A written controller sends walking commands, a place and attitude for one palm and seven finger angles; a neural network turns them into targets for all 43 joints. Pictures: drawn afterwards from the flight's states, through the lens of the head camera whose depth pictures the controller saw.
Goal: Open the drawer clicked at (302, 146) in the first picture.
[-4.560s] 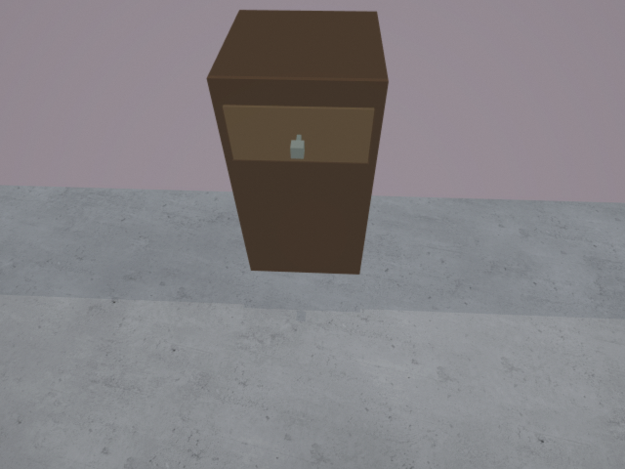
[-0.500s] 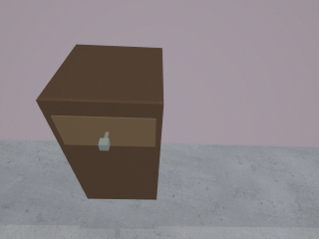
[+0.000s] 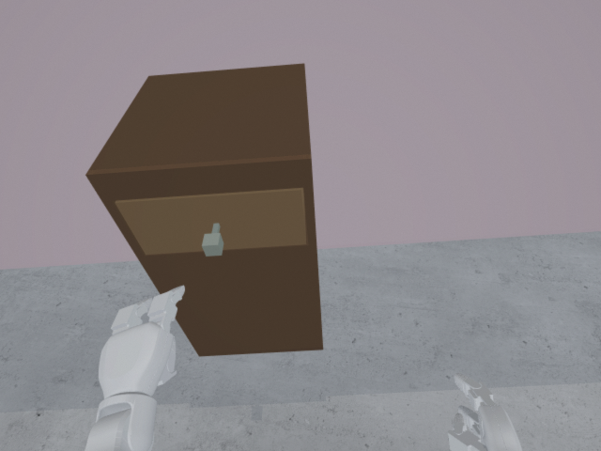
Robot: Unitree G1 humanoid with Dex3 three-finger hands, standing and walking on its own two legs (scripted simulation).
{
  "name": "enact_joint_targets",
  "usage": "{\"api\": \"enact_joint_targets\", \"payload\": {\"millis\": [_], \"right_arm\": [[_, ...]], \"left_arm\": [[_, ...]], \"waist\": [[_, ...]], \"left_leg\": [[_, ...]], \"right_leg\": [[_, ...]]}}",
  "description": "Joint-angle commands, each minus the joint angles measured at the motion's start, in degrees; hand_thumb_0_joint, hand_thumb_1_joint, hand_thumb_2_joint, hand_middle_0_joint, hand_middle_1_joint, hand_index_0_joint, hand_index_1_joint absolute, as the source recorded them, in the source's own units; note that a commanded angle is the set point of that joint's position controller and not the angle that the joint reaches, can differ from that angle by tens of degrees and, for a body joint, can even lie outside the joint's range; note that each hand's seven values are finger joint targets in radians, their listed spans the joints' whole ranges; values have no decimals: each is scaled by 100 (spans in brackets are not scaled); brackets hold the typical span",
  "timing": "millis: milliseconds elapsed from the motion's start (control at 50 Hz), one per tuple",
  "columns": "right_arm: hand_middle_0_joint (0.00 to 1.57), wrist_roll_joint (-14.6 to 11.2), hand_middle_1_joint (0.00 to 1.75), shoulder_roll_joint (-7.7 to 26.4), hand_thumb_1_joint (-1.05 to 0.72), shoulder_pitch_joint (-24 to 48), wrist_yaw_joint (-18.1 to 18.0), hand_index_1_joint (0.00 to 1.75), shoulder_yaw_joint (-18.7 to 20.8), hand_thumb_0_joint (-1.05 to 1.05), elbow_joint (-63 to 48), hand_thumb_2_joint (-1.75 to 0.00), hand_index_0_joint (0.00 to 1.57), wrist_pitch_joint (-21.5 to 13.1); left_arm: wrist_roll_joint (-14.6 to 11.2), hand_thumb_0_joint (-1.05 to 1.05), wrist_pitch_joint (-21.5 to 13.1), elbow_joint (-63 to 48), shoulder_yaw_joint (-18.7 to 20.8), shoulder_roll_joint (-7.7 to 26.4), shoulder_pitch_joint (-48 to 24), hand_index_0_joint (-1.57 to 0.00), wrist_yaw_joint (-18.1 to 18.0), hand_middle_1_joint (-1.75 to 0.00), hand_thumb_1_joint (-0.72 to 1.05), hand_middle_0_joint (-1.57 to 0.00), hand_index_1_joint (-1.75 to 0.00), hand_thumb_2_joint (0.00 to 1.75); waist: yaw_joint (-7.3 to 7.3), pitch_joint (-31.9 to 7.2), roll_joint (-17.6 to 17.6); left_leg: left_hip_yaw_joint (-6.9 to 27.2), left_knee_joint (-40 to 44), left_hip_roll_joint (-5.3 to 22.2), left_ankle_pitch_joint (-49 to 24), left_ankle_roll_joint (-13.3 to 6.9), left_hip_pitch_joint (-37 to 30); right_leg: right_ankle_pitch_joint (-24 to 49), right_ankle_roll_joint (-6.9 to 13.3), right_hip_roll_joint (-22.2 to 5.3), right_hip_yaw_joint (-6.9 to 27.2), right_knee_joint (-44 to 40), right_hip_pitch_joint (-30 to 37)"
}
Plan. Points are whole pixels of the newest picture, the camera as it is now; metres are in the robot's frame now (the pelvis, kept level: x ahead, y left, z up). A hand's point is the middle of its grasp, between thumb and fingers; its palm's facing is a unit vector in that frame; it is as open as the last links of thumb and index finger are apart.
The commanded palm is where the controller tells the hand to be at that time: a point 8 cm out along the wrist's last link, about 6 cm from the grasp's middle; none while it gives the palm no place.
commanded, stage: raise the hand with hooked fingers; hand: left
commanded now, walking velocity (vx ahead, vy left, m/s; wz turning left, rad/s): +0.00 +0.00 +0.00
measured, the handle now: (214, 238) +0.55 +0.23 -0.09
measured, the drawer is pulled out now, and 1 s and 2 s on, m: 0.00 0.00 0.00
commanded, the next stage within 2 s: move the hooked fingers above the handle in 1.58 s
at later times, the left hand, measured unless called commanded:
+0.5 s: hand (160, 326) +0.29 +0.23 +0.01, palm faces +0.01 -0.13 -0.99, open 11.0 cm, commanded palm +0.26 +0.23 +0.07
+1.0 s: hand (164, 249) +0.38 +0.23 +0.08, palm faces +0.07 -0.10 -0.99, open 13.6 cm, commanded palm +0.35 +0.23 +0.14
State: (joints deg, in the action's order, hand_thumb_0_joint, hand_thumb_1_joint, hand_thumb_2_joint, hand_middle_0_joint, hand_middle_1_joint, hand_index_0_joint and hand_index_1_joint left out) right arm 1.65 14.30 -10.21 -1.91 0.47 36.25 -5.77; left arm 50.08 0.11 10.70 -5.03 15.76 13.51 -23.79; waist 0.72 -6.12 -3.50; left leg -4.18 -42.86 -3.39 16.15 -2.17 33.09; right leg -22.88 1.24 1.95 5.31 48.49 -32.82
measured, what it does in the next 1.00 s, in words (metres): shifts its weight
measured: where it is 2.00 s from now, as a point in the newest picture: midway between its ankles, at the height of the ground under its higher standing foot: outside the picture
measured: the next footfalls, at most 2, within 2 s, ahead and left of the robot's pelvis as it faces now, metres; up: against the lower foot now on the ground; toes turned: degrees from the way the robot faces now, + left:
none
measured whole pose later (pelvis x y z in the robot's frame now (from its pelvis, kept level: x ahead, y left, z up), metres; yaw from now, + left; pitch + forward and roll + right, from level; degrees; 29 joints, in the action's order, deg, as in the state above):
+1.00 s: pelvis +0.10 -0.01 +0.02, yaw +0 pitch +6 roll +0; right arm 0.6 13.7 -5.8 -1.3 0.4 33.2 8.6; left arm 54.8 9.4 -0.6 -5.6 23.9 4.0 -11.2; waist 3.5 -4.8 -3.5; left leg 1.7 -36.7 -4.6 19.9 -3.0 22.3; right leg -22.9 1.6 3.1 4.0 37.2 -19.9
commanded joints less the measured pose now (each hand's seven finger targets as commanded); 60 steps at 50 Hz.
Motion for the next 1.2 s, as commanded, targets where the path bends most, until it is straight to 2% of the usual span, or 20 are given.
{"api": "enact_joint_targets", "payload": {"millis": [0, 40, 80, 120, 180, 220, 240, 280, 320, 380, 400, 480, 560, 600, 720, 840, 920, 1000, 1140, 1180], "right_arm": [[20, -44, 30, 558, -90, 1082, 105, 30, 202, 0, -1423, -90, 20, 376], [20, -38, 30, 486, -90, 1263, 77, 30, 209, 0, -1580, -90, 20, 528], [20, 30, 30, 444, -90, 1279, 39, 30, 256, 0, -1592, -90, 20, 610], [20, 179, 30, 405, -90, 1262, -25, 30, 299, 0, -1509, -90, 20, 645], [20, 223, 30, 365, -90, 1283, -74, 30, 265, 0, -1450, -90, 20, 589], [20, 180, 30, 366, -90, 1342, -90, 30, 211, 0, -1431, -90, 20, 586], [20, 146, 30, 391, -90, 1349, -114, 30, 168, 0, -1399, -90, 20, 610], [20, 72, 30, 423, -90, 1366, -120, 30, 114, 0, -1390, -90, 20, 652], [20, -17, 30, 452, -90, 1411, -120, 30, 69, 0, -1418, -90, 20, 740], [20, -68, 30, 461, -90, 1296, -178, 30, 16, 0, -1449, -90, 20, 849], [20, -40, 30, 466, -90, 1240, -180, 30, 3, 0, -1429, -90, 20, 860], [20, 42, 30, 444, -90, 1080, -108, 30, -18, 0, -1378, -90, 20, 845], [20, 118, 30, 428, -90, 1021, 17, 30, 83, 0, -1366, -90, 20, 839], [20, 144, 30, 458, -90, 950, 81, 30, 160, 0, -1338, -90, 20, 845], [20, 44, 30, 578, -90, 891, 129, 30, 287, 0, -1240, -90, 20, 984], [20, -100, 30, 607, -90, 969, 42, 30, 241, 0, -1182, -90, 20, 1124], [20, -114, 30, 593, -90, 1013, -21, 30, 176, 0, -1188, -90, 20, 1174], [20, -139, 30, 526, -90, 1030, -35, 30, 135, 0, -1147, -90, 20, 1213], [20, -240, 30, 568, -90, 1033, -53, 30, 85, 0, -1108, -90, 20, 1310], [20, -251, 30, 573, -90, 990, -67, 30, 109, 0, -1123, -90, 20, 1316]], "left_arm": [[1135, 0, -48, -439, 379, 814, 583, -23, -340, -55, 50, -23, -55, 73], [1424, 0, 5, -1015, 421, 1015, -63, -23, -491, -58, 46, -23, -58, 71], [1545, 0, -66, -1620, 545, 1243, -785, -24, -672, -62, 41, -24, -62, 69], [1583, 0, -264, -2417, 778, 1587, -1559, -24, -890, -64, 36, -24, -64, 67], [1311, 0, -402, -2558, 578, 1291, -1391, -24, -1018, -69, 29, -24, -69, 64], [1140, 0, -229, -2312, 456, 1208, -1270, -25, -975, -72, 25, -25, -72, 62], [1055, 0, -75, -2030, 352, 1140, -1252, -25, -927, -74, 22, -25, -74, 61], [964, 0, 342, -1695, 200, 1027, -1100, -25, -756, -76, 18, -25, -76, 59], [841, 0, 784, -1377, 28, 874, -880, -25, -427, -80, 13, -25, -80, 57], [683, 0, 1062, -1570, 22, 1030, -769, -26, 145, -84, 6, -26, -84, 54], [687, 0, 1067, -1607, 127, 1146, -658, -26, 307, -86, 4, -26, -86, 53], [778, 0, 650, -1945, 511, 1427, -393, -27, 618, -92, -6, -27, -92, 49], [875, 0, 212, -2572, 735, 1527, -537, -27, 433, -98, -15, -27, -98, 45], [850, 0, 119, -2847, 822, 1554, -589, -28, 294, -100, -20, -28, -100, 43], [656, 0, 462, -2576, 790, 1496, -911, -29, 218, -110, -34, -29, -110, 37], [529, 0, 879, -2434, 551, 1668, -1651, -30, 742, -118, -48, -30, -118, 31], [519, 0, 885, -2404, 712, 2010, -2059, -30, 1054, -120, -50, -30, -120, 30], [520, 0, 820, -2185, 709, 2058, -2484, -30, 1246, -120, -50, -30, -120, 30], [358, 0, 911, -1632, 704, 2176, -3398, -30, 1615, -120, -50, -30, -120, 30], [322, 0, 897, -1445, 664, 2156, -3289, -30, 1752, -120, -50, -30, -120, 30]], "waist": [[717, -208, 1618], [687, -272, 880], [546, -567, 57], [393, -1086, -101], [180, -1140, -312], [70, -816, -248], [4, -531, -250], [80, -373, -275], [165, -345, -22], [296, -620, 591], [303, -656, 769], [383, -708, 654], [435, -1062, -226], [401, -1389, -406], [207, -1344, 358], [206, -1317, 478], [251, -1206, 326], [258, -1100, 117], [207, -1038, 361], [222, -1005, 445]], "left_leg": [[406, 379, -75, 1063, 110, 361], [432, 383, -103, 1553, 81, 290], [575, 146, -76, 1689, 31, -193], [797, -279, -2, 1507, -9, -595], [861, -537, 34, 1357, -53, -985], [990, -374, 52, 1618, -29, -862], [1025, -98, 94, 1919, -22, -642], [1091, 368, 119, 2014, -1, -544], [1118, 683, 162, 1869, 4, -575], [939, 729, 139, 547, -35, -824], [867, 682, 124, 95, -44, -896], [787, 663, 125, -1087, -23, -1236], [827, 560, 173, -1911, 31, -1751], [860, 436, 224, -2507, 64, -2042], [869, 453, 237, -2436, 76, -1903], [745, 702, 161, -2391, 34, -2008], [690, 823, 127, -2505, 9, -2081], [652, 914, 111, -2592, 8, -2221], [591, 1145, 54, -2128, -9, -2086], [539, 1186, 32, -2007, -32, -2076]], "right_leg": [[-2024, 335, -78, 528, -1401, -117], [-2665, 346, -66, 618, -1418, -256], [-2470, 358, 11, 493, -1184, -607], [-2083, 322, 62, 468, -886, -922], [-1841, 317, 63, 470, -914, -1220], [-2000, 301, 101, 413, -977, -1328], [-1804, 286, 105, 166, -917, -1163], [-1336, 300, 129, 22, -939, -756], [-1016, 290, 139, -29, -1071, -322], [-75, 277, 98, 40, -1264, 534], [359, 261, 77, 63, -1289, 720], [1604, 253, 53, 45, -1213, 1068], [1891, 300, 70, -27, -1074, 955], [2116, 290, 68, -69, -1001, 896], [2343, 206, 76, -144, -1066, 978], [2694, 139, -14, -116, -1328, 1463], [2911, 142, -36, -106, -1462, 1741], [2970, 134, -28, -160, -1588, 1790], [2817, 122, -32, -203, -1804, 2007], [2774, 95, -34, -182, -1889, 2051]]}}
